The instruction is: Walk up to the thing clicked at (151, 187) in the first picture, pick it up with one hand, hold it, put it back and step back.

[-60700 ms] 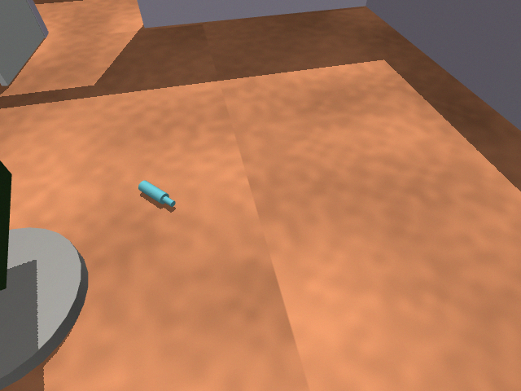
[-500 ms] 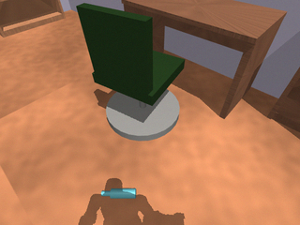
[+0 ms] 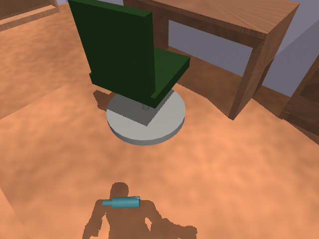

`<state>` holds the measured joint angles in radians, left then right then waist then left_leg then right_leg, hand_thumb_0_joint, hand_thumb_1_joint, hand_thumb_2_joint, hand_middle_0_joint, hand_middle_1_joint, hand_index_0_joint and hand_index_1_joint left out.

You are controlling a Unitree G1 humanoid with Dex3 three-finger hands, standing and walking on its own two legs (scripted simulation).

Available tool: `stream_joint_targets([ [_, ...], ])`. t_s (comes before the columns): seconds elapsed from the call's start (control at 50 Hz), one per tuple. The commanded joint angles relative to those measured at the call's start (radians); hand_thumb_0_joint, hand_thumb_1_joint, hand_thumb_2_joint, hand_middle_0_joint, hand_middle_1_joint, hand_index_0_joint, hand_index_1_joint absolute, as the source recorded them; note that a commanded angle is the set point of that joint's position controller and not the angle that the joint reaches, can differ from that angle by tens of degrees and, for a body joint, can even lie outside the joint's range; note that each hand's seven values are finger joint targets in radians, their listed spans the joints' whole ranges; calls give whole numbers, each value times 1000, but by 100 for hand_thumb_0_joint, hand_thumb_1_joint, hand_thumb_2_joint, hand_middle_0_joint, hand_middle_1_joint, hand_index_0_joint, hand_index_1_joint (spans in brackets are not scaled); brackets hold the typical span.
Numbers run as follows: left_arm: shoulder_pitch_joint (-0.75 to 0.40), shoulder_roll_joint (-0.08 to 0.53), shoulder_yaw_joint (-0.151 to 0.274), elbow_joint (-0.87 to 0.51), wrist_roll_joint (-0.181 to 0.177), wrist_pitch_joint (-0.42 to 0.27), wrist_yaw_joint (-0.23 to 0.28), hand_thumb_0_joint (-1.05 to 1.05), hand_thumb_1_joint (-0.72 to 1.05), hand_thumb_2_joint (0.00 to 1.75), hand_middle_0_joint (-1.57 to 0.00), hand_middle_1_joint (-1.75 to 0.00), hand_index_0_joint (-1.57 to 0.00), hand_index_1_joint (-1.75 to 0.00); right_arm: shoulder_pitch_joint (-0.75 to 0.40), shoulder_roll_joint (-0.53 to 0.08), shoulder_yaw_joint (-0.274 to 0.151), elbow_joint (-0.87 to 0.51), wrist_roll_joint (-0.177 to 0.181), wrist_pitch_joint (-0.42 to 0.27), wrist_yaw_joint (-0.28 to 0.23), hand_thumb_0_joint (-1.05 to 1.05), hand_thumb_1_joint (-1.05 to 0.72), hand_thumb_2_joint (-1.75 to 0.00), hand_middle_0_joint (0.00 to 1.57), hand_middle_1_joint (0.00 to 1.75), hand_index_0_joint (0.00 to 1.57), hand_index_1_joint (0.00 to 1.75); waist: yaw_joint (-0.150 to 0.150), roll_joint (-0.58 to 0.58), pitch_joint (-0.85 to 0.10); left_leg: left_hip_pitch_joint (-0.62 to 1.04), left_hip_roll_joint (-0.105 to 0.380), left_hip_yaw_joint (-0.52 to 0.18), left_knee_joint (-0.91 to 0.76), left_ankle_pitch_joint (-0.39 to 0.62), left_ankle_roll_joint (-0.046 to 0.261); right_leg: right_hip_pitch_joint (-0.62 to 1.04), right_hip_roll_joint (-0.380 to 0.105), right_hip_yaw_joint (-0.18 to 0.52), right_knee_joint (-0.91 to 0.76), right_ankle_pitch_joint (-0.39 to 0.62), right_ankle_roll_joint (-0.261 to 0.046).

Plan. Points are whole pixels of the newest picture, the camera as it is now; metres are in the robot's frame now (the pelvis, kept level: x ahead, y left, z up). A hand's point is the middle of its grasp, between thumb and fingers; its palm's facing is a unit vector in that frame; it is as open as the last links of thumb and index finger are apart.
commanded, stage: stand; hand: left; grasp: from above
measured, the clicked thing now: (121, 202) +0.46 +0.28 -0.75
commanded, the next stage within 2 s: step back in 1.20 s
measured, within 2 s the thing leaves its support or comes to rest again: neither
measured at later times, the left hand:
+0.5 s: hand out of the picture +0.05 +0.20 -0.17, palm faces +0.00 -0.97 -0.24, open 7.4 cm
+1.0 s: hand out of the picture +0.02 +0.21 -0.17, palm faces +0.01 -0.97 -0.26, open 7.4 cm
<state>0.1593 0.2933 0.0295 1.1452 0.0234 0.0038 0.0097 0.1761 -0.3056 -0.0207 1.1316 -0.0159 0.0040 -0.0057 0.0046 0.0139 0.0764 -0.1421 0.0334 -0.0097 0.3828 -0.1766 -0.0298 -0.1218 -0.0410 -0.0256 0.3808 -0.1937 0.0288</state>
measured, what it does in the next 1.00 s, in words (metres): stands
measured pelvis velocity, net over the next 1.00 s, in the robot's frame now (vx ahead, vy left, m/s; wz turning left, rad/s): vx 0.00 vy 0.00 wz -0.01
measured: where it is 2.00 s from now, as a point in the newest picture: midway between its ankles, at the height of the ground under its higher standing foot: outside the picture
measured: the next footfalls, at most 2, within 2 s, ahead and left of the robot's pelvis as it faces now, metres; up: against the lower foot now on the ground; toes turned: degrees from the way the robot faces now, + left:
left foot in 1.48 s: +0.00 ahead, +0.13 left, +0.00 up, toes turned -1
right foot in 1.84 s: -0.07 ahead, -0.10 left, +0.00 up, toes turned -2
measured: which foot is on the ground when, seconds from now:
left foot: down 0.00-1.00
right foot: down 0.00-1.00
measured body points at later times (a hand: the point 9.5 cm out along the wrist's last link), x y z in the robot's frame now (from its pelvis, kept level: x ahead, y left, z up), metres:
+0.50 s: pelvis +0.01 +0.00 +0.00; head +0.02 +0.00 +0.45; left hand +0.05 +0.25 -0.15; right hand +0.05 -0.25 -0.16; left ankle +0.02 +0.14 -0.74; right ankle +0.01 -0.14 -0.74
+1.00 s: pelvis +0.00 +0.00 +0.00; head +0.00 +0.00 +0.45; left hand +0.02 +0.26 -0.15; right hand +0.02 -0.26 -0.16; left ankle +0.02 +0.14 -0.74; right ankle +0.01 -0.14 -0.74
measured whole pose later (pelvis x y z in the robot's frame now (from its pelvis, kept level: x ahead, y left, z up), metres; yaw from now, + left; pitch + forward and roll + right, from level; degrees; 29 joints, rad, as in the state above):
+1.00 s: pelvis +0.00 +0.00 +0.00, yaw -1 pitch -4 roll +0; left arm 0.22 0.23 0.04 1.16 0.03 0.01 0.01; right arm 0.22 -0.23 -0.03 1.15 -0.02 0.01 -0.01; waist 0.00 0.01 0.06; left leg -0.14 0.04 0.00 0.38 -0.18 -0.03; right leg -0.13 -0.04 -0.01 0.39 -0.20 0.03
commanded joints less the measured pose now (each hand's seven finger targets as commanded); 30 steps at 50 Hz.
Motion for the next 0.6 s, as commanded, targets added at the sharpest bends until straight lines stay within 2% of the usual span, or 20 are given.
stream_joint_targets([
  [0.0,-17,158,23,-40,-8,-16,17,0,90,90,-20,-30,-20,-30,-17,-147,-17,-41,0,-18,-16,0,-90,-90,20,30,20,30,2,-18,-55,6,66,-63,-78,65,47,7,-73,73,-88,60,-36],
  [0.02,-15,150,20,-35,-9,-14,17,0,90,90,-20,-30,-20,-30,-23,-141,-16,-40,0,-17,-17,0,-90,-90,20,30,20,30,2,-13,-56,12,67,-62,-83,76,45,4,-70,71,-87,64,-37],
  [0.04,-15,158,22,-40,-10,-16,16,0,90,90,-20,-30,-20,-30,-27,-162,-20,-44,-1,-19,-18,0,-90,-90,20,30,20,30,2,4,-71,29,70,-57,-70,117,45,13,-75,74,-83,115,-36],
  [0.1,-9,132,17,-28,-9,-14,19,0,90,90,-20,-30,-20,-30,-10,-123,-10,-26,2,-18,-19,0,-90,-90,20,30,20,30,-1,-15,-80,40,73,-54,-70,160,43,25,-71,64,-73,162,-35],
  [0.14,-17,123,15,-25,-9,-11,18,0,90,90,-20,-30,-20,-30,-10,-116,-8,-20,1,-15,-21,0,-90,-90,20,30,20,30,-3,-19,-57,25,69,-49,-81,129,41,14,-67,65,-81,129,-33],
  [0.18,2,108,11,-16,-9,-11,20,0,90,90,-20,-30,-20,-30,-13,-108,-9,-16,2,-13,-21,0,-90,-90,20,30,20,30,-1,-15,-59,36,73,-50,-78,165,40,14,-67,58,-79,159,-33],
  [0.26,-1,100,14,-13,-6,-10,21,0,90,90,-20,-30,-20,-30,-10,-98,-8,-8,1,-12,-22,0,-90,-90,20,30,20,30,-1,-12,-40,21,67,-45,-90,109,38,10,-66,65,-92,124,-29],
  [0.3,3,77,10,-4,-6,-8,22,0,90,90,-20,-30,-20,-30,-3,-68,-3,-2,0,-9,-23,0,-90,-90,20,30,20,30,-3,-32,-39,14,65,-43,-96,107,36,8,-62,60,-92,118,-31],
  [0.34,14,77,11,1,-5,-10,23,0,90,90,-20,-30,-20,-30,-7,-74,-9,-3,-1,-8,-24,0,-90,-90,20,30,20,30,0,-24,-30,13,66,-43,-95,83,38,2,-62,65,-104,87,-31],
  [0.38,13,75,13,-3,-5,-11,22,0,90,90,-20,-30,-20,-30,9,-69,-10,2,-2,-11,-24,0,-90,-90,20,30,20,30,-3,-13,-47,17,67,-40,-94,107,37,17,-64,64,-95,105,-36],
  [0.44,18,80,18,-7,-4,-16,25,0,90,90,-20,-30,-20,-30,3,-69,-14,-4,0,-16,-26,0,-90,-90,20,30,20,30,-4,-11,-81,53,69,-35,-73,162,42,21,-69,65,-80,186,-36],
  [0.46,22,69,16,0,-3,-14,25,0,90,90,-20,-30,-20,-30,13,-50,-10,1,-1,-15,-25,0,-90,-90,20,30,20,30,-7,-18,-55,33,67,-40,-84,135,40,10,-61,58,-83,142,-36],
  [0.5,27,78,19,-5,-2,-18,27,0,90,90,-20,-30,-20,-30,8,-66,-17,-2,-3,-15,-26,0,-90,-90,20,30,20,30,-4,-18,-55,34,71,-42,-74,133,45,14,-69,65,-85,153,-34],
  [0.54,43,39,11,6,-2,-14,26,0,90,90,-20,-30,-20,-30,19,-43,-13,5,-1,-12,-28,0,-90,-90,20,30,20,30,-5,-15,-57,38,67,-36,-73,131,44,5,-61,58,-86,144,-34],
  [0.58,46,62,17,1,-1,-15,27,0,90,90,-20,-30,-20,-30,22,-52,-16,3,-3,-10,-27,0,-90,-90,20,30,20,30,-3,-11,-34,19,66,-41,-78,101,43,5,-65,64,-89,120,-34],
])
